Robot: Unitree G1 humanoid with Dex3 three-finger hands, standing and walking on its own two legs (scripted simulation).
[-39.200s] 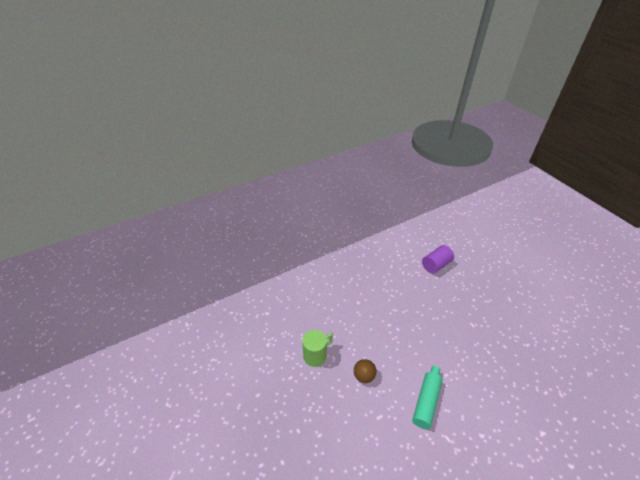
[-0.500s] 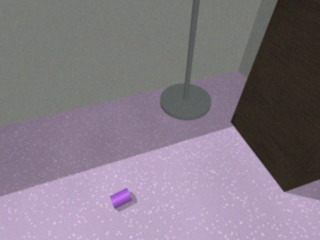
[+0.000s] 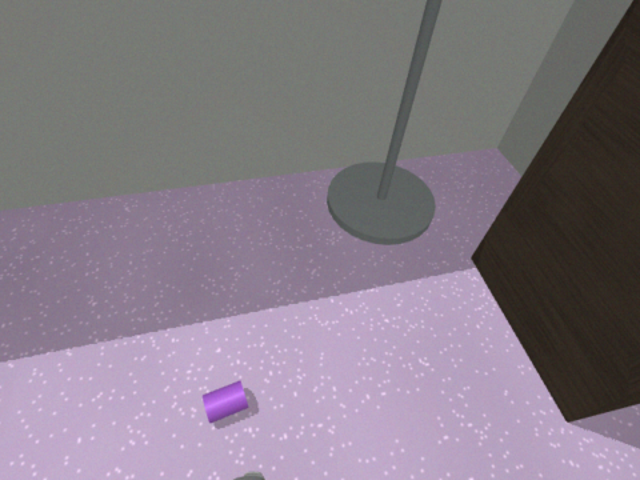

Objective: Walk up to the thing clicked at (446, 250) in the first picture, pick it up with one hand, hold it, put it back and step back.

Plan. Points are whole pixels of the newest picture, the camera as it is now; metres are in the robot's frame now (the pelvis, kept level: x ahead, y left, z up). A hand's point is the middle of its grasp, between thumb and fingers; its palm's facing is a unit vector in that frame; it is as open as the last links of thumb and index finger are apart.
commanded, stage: walk up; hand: left
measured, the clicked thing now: (225, 401) +0.44 +0.24 -0.71
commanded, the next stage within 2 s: none
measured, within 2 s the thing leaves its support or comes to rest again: neither
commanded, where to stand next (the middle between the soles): +0.05 -0.01 m, yaw +1 degrees
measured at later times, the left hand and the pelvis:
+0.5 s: hand out of the picture +0.02 +0.25 -0.13, palm faces +0.00 -0.90 -0.43, open 7.4 cm; pelvis -0.04 -0.03 +0.01, yaw +0 degrees
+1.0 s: hand out of the picture +0.04 +0.27 -0.13, palm faces +0.00 -0.93 -0.36, open 7.4 cm; pelvis -0.03 +0.00 +0.02, yaw +1 degrees
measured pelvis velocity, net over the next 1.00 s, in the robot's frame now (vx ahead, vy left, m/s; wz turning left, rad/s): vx -0.03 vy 0.00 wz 0.01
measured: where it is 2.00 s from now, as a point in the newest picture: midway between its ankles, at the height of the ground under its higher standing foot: outside the picture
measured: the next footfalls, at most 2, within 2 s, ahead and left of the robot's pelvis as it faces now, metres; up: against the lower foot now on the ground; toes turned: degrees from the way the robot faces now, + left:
right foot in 0.20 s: +0.00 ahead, -0.15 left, +0.00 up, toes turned -1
left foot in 0.44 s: +0.03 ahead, +0.11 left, +0.00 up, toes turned +0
